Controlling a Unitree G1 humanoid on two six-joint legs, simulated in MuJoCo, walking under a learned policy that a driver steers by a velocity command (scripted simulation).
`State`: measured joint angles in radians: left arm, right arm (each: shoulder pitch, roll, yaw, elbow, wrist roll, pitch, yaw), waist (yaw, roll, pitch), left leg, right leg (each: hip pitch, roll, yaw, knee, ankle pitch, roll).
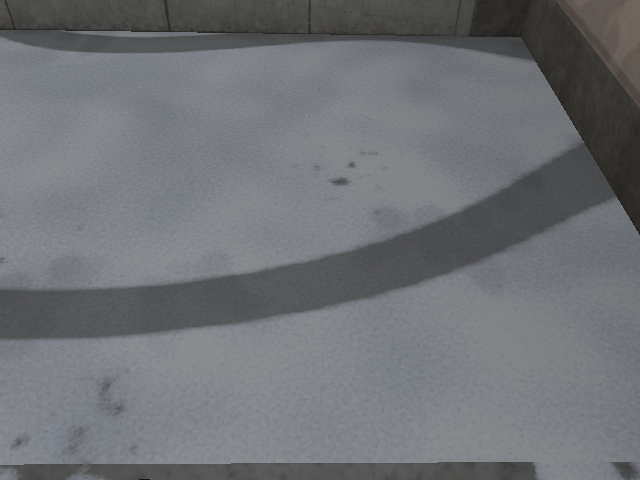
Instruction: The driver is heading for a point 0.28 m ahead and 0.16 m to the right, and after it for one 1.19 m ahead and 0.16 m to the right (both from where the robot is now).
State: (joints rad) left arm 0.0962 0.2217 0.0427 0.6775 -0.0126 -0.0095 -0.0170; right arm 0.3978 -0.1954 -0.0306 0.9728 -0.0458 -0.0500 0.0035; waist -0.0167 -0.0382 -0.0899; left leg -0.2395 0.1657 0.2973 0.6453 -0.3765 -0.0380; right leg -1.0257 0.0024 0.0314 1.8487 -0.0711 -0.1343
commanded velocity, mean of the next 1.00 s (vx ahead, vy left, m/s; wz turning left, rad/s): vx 0.20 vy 0.00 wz -0.27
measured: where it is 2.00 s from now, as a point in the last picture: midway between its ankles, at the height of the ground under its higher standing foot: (350, 446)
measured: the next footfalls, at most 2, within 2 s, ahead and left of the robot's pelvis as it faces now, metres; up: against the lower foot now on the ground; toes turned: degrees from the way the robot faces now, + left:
right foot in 0.26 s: +0.37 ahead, -0.14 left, +0.15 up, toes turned -14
left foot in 1.10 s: +0.56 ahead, +0.03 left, +0.15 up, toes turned -10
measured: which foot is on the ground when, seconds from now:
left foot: down 0.00-0.28, up 0.30-1.00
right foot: up 0.00-0.24, down 0.26-1.00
